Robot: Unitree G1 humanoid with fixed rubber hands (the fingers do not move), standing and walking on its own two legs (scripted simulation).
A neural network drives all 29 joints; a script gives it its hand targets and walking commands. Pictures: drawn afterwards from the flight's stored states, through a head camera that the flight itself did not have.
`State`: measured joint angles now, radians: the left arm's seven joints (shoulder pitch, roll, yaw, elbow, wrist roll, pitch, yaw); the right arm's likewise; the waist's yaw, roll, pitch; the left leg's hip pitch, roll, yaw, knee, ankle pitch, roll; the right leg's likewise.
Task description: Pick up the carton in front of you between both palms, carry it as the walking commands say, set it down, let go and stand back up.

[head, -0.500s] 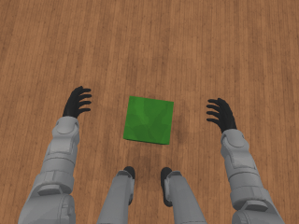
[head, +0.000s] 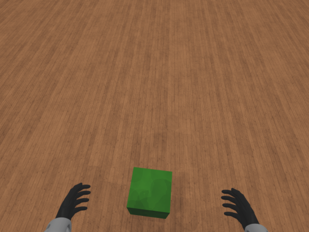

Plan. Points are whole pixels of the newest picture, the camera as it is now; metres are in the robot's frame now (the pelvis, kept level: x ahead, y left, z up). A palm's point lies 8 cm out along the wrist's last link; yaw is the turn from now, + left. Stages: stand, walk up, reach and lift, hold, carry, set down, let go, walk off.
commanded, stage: let go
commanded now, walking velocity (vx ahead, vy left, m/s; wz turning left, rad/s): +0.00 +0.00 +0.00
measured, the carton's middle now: (150, 193) +0.35 +0.01 -0.65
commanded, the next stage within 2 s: stand in 0.46 s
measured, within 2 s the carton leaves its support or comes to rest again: neither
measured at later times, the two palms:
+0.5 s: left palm out of the picture +0.14 +0.24 -0.07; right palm (253, 226) +0.15 -0.24 -0.06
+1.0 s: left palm out of the picture +0.11 +0.29 -0.09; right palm out of the picture +0.13 -0.28 -0.09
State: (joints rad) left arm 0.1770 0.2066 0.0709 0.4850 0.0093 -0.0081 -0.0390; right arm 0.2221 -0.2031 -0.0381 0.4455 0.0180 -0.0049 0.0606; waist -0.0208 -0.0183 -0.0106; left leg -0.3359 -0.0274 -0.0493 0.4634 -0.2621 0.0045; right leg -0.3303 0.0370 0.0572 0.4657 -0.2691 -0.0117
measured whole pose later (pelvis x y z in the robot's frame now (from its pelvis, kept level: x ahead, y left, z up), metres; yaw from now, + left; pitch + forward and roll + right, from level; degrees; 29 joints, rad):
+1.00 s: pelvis +0.00 +0.00 +0.00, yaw +0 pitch -1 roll +0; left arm 0.19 0.34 0.03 0.79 0.03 0.00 0.02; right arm 0.16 -0.34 -0.02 0.81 -0.03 0.00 -0.03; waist 0.01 0.00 0.01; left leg -0.15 -0.02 -0.04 0.46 -0.29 0.01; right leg -0.14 0.03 0.04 0.45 -0.29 -0.01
